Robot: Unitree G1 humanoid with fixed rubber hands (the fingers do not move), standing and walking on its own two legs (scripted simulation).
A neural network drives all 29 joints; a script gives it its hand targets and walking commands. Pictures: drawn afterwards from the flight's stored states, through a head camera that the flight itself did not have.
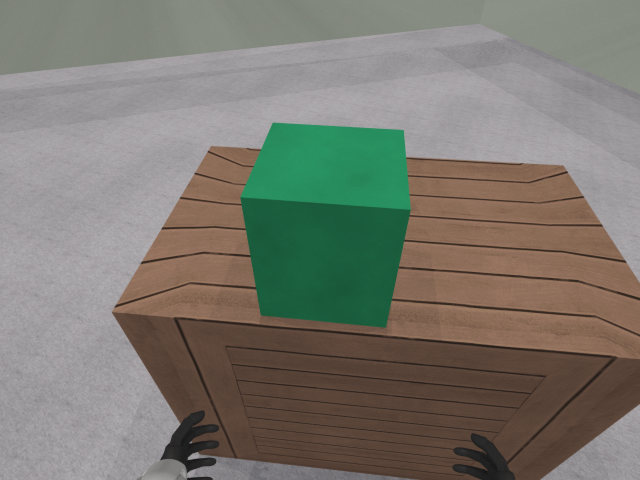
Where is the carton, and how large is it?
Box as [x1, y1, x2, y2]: [240, 123, 410, 327]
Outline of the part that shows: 272,123 240,197 260,313 262,315 385,327 410,210 403,130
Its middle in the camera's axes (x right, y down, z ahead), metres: +0.02 -0.02 +0.63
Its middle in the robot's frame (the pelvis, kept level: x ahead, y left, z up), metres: +0.49 +0.01 +0.06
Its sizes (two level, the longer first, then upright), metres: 0.210 0.200 0.250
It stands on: a pedestal, 0.71 m high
